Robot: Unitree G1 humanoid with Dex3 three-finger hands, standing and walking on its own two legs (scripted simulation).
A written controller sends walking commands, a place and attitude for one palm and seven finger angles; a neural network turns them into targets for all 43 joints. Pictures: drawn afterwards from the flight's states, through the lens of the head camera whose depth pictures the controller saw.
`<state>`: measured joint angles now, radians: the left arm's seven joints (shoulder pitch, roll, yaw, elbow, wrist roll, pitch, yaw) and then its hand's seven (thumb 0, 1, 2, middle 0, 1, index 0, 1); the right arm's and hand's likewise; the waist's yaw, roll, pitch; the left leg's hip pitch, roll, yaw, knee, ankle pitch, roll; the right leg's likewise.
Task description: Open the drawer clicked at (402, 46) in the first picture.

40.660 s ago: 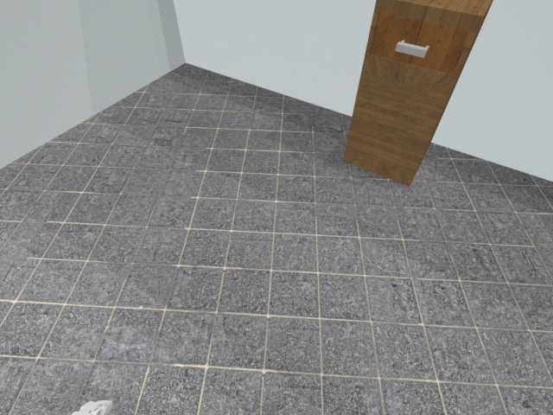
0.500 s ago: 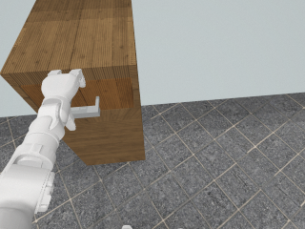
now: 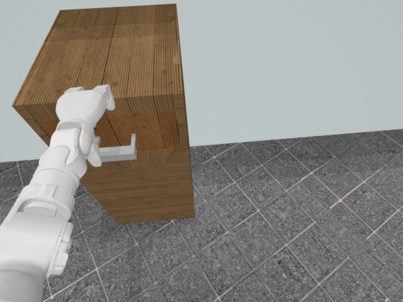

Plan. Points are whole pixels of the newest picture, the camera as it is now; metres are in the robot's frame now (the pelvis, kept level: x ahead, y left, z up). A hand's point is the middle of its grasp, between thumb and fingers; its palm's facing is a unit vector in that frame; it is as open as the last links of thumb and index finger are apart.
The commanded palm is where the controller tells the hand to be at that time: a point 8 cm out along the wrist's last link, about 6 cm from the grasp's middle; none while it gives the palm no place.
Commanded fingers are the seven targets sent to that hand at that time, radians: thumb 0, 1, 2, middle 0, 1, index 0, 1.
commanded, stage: lift the hand off the handle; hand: left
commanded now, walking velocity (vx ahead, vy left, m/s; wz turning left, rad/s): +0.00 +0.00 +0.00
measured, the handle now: (114, 146) +0.51 +0.22 -0.06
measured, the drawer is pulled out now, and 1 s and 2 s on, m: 0.00 0.00 0.00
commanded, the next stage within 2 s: draw the hand back to the body in 0.08 s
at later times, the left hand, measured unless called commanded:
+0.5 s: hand (75, 141) +0.41 +0.24 +0.09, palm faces -0.02 -0.06 -1.00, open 13.8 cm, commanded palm +0.38 +0.25 +0.16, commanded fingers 0.00 -0.50 0.30 -0.30 -1.20 -0.30 -1.20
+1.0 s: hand (56, 173) +0.30 +0.21 +0.16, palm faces +0.30 -0.90 -0.31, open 13.4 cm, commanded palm +0.25 +0.26 +0.18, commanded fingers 0.00 -0.08 0.48 -0.27 -0.93 -0.27 -0.93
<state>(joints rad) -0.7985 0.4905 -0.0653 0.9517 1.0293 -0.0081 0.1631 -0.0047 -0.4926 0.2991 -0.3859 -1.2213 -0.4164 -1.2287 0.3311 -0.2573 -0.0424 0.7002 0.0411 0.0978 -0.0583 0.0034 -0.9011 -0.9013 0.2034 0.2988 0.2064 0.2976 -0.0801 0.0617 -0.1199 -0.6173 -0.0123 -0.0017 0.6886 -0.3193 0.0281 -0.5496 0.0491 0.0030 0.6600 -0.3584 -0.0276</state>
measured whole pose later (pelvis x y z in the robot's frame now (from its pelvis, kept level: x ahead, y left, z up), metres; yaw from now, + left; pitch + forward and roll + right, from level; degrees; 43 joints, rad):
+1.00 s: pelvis +0.01 -0.01 +0.03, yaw +1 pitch -2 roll +0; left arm 0.00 0.30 0.15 -0.04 -0.02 -0.03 0.08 -0.01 -0.36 0.36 -0.30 -1.11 -0.31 -1.11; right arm 0.13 -0.20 0.08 0.58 0.02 -0.02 -0.09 0.01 -0.90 -0.90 0.20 0.30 0.21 0.30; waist 0.05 0.05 0.02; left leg -0.15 -0.03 -0.02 0.41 -0.24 0.01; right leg -0.08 0.04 0.00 0.40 -0.29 -0.04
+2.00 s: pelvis +0.00 -0.02 +0.03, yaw +3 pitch -1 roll -1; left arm 0.56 0.32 0.30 -0.46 -0.06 -0.15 0.10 0.01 0.88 0.89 -0.21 -0.30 -0.21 -0.30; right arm 0.17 -0.22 0.01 0.62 0.00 -0.08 -0.07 0.01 -0.90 -0.90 0.20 0.30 0.21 0.30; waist 0.03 0.08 0.01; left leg -0.20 0.00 -0.06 0.43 -0.21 -0.01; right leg -0.09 0.07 -0.05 0.34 -0.23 -0.06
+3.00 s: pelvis -0.10 +0.01 +0.02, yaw +3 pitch +5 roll -3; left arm 0.66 0.44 0.39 -0.67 -0.05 -0.19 0.16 0.01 0.88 0.90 -0.21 -0.30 -0.21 -0.30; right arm 0.21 -0.17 0.00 0.60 -0.02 -0.10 -0.07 0.01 -0.90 -0.90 0.20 0.30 0.21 0.30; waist -0.02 -0.01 -0.03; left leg -0.49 -0.01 -0.06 0.47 -0.06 0.04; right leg -0.40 0.09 0.02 0.84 -0.45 -0.01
